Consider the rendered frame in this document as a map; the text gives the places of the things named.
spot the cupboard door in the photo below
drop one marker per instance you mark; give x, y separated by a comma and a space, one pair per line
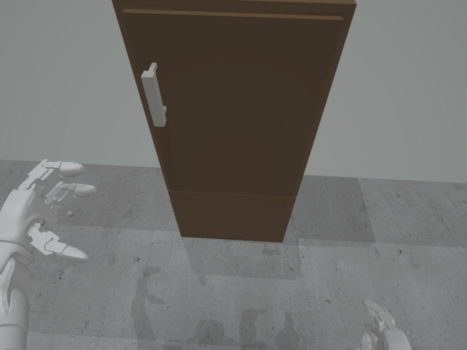
241, 92

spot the left robot forearm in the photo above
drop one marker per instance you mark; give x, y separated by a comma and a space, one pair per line
15, 262

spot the robot right hand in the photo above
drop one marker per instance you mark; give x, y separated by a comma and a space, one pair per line
386, 336

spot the handle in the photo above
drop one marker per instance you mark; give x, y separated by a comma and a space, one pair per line
153, 95

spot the robot left hand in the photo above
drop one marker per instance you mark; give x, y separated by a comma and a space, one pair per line
23, 208

